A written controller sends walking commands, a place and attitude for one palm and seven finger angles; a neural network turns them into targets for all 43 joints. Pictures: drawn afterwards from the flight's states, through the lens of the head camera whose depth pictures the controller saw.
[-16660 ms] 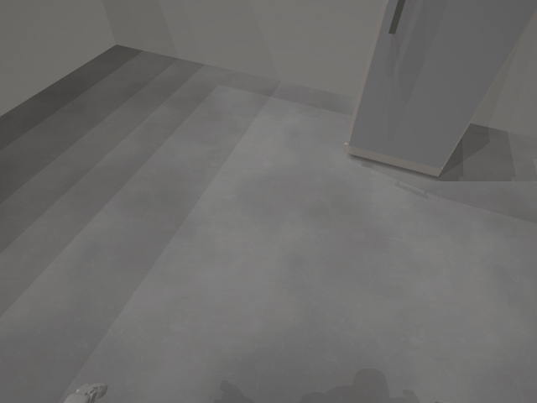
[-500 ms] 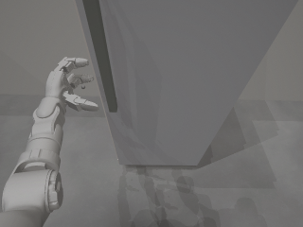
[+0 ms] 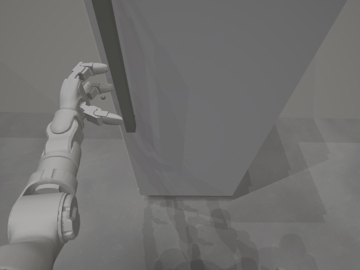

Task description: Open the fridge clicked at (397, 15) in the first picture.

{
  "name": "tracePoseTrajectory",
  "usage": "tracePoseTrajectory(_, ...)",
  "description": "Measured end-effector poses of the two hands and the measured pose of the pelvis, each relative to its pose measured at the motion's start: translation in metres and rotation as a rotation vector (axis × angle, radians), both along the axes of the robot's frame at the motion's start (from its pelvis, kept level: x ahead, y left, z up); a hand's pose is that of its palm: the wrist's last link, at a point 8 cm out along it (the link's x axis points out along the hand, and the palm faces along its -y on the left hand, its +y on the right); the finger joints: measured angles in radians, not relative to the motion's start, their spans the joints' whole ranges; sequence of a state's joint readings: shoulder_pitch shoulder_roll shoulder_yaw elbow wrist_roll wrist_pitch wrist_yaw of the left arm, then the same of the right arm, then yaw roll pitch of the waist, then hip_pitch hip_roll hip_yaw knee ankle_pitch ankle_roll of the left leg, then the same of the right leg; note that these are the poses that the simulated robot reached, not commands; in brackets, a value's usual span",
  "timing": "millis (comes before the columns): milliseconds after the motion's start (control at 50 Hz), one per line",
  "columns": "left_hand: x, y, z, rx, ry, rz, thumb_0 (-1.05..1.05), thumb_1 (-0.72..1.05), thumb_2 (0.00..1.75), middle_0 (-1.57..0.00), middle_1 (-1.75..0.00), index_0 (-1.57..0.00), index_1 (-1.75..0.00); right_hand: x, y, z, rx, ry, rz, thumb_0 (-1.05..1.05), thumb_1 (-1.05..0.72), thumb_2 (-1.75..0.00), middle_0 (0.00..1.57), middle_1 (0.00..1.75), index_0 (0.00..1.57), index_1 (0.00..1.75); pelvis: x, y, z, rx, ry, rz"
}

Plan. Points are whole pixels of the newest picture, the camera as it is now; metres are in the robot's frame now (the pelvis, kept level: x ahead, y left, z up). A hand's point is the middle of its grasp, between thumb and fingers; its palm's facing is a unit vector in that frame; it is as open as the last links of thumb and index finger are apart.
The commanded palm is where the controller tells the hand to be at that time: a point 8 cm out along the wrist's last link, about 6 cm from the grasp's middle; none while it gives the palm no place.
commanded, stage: feel for the door with the fingertips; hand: left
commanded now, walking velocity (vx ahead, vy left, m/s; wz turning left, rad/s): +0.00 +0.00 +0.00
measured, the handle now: (119, 64) +0.52 +0.13 +0.18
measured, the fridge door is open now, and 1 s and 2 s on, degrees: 0 0 0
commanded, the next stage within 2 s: slide the fingers in behind the handle in 0.20 s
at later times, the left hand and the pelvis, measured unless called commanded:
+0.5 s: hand (107, 93) +0.47 +0.16 +0.13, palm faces -0.02 -1.00 +0.01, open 13.6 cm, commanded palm +0.45 +0.22 +0.13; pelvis +0.00 +0.00 +0.00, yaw +0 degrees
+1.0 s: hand (113, 96) +0.47 +0.15 +0.12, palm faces -0.01 -1.00 +0.01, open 13.9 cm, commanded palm +0.44 +0.20 +0.13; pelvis +0.00 +0.01 +0.00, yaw +0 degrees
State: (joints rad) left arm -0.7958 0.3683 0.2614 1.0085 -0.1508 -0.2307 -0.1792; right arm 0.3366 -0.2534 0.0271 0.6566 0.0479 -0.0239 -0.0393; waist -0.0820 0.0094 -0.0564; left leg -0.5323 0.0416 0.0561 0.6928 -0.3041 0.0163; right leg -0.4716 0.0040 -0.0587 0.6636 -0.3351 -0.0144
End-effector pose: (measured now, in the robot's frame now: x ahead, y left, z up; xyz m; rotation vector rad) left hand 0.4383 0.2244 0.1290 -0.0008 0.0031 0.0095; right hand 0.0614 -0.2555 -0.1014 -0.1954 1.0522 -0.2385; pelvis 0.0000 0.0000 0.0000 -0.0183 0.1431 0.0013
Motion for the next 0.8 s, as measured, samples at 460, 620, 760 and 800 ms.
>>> tracePoseTrajectory(460,0.016,-0.007,-0.002,-0.007,0.003,-0.028,-0.01,-0.5,0.3,-0.36,-1.24,-0.36,-1.25,-0.035,-0.004,-0.004,-0.014,0.094,-0.046,0.01,-0.91,-0.9,0.2,0.3,0.2,0.3,-0.001,0.001,-0.002,-0.003,0.028,-0.005)
tracePoseTrajectory(620,0.013,-0.006,-0.004,-0.016,-0.001,-0.021,-0.01,-0.5,0.3,-0.34,-1.22,-0.34,-1.22,-0.033,0.0,-0.004,-0.006,0.08,-0.046,0.01,-0.91,-0.9,0.2,0.3,0.21,0.3,-0.001,0.004,-0.002,-0.003,0.029,-0.011)
tracePoseTrajectory(760,0.009,-0.011,-0.007,-0.005,-0.001,-0.028,-0.01,-0.5,0.3,-0.31,-1.21,-0.31,-1.21,-0.025,0.003,-0.004,-0.003,0.065,-0.034,0.01,-0.91,-0.9,0.2,0.3,0.2,0.3,0.0,0.007,-0.003,-0.005,0.023,-0.006)
tracePoseTrajectory(800,0.01,-0.013,-0.007,-0.009,0.0,-0.028,-0.01,-0.5,0.3,-0.31,-1.2,-0.31,-1.21,-0.022,0.003,-0.004,-0.004,0.061,-0.028,0.01,-0.91,-0.9,0.2,0.3,0.2,0.3,0.0,0.007,-0.003,-0.005,0.022,-0.004)
